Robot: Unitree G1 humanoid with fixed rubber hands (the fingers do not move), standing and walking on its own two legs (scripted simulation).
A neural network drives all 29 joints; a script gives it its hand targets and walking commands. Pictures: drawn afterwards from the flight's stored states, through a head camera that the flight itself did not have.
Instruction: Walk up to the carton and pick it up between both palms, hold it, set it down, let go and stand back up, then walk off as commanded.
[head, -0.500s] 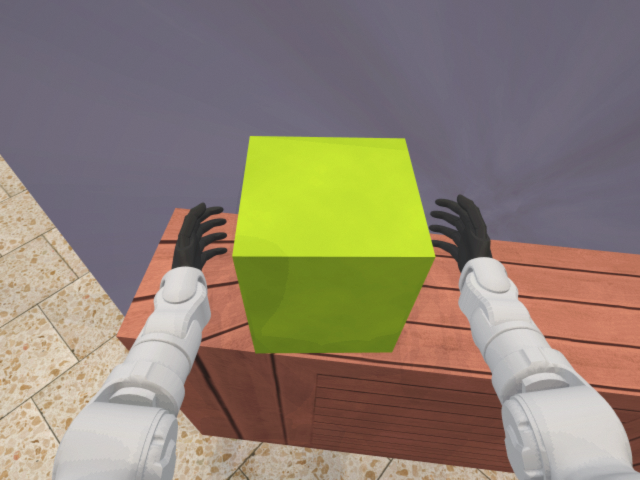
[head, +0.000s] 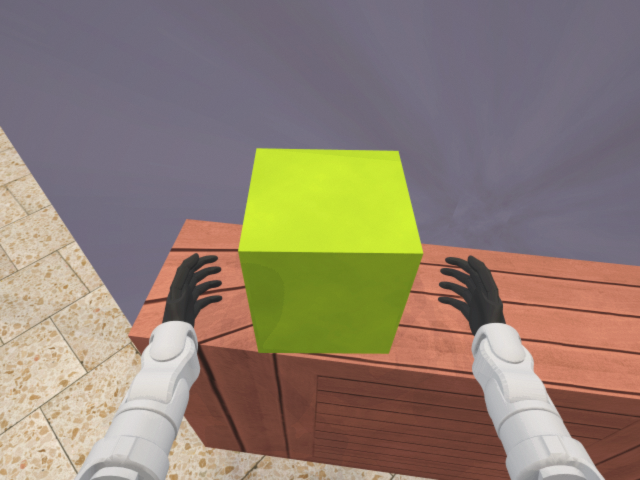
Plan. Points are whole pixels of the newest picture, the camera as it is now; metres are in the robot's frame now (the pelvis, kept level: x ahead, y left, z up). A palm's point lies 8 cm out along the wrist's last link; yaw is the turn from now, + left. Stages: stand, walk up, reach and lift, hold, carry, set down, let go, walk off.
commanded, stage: set down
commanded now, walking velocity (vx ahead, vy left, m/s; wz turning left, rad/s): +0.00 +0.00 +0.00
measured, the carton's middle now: (325, 255) +0.45 -0.02 +0.02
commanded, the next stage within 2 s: none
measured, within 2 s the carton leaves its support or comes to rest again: neither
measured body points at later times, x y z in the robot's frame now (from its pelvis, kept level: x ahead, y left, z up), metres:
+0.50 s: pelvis +0.01 +0.00 +0.01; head +0.00 +0.01 +0.46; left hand +0.26 +0.19 +0.00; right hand +0.25 -0.21 +0.00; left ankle +0.02 +0.13 -0.73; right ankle +0.05 -0.11 -0.73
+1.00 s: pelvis +0.02 +0.00 +0.01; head +0.00 +0.00 +0.46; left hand +0.22 +0.19 -0.02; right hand +0.22 -0.20 -0.01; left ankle +0.02 +0.13 -0.73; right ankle +0.05 -0.11 -0.73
